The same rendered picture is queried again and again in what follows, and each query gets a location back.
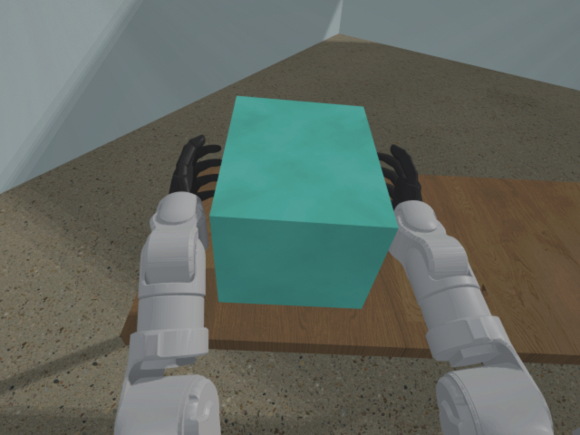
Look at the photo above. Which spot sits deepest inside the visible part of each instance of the left robot upper arm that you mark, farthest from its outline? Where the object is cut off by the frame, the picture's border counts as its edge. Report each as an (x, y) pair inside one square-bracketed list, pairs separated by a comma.
[(170, 405)]

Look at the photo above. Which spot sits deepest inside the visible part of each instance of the right robot upper arm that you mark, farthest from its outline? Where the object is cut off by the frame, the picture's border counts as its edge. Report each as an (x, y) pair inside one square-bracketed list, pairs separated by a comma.
[(497, 399)]

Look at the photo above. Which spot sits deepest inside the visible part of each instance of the table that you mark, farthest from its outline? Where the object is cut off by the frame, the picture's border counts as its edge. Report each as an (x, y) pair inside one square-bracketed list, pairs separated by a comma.
[(522, 240)]

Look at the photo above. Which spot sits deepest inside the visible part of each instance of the robot right hand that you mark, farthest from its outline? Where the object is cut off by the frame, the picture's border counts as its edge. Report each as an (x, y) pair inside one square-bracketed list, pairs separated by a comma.
[(404, 178)]

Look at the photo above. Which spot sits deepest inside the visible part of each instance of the carton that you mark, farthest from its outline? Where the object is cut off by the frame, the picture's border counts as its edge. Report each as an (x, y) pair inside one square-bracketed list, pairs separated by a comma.
[(301, 213)]

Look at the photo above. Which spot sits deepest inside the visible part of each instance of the robot left hand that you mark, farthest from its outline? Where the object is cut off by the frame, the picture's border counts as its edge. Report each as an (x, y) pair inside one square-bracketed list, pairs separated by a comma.
[(187, 168)]

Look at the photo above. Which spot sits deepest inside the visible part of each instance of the right robot forearm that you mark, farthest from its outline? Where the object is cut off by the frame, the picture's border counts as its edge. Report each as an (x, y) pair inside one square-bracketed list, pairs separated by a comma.
[(461, 329)]

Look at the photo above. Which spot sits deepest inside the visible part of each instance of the left robot forearm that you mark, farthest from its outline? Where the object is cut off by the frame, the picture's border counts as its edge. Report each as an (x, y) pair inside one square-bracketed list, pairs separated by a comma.
[(172, 284)]

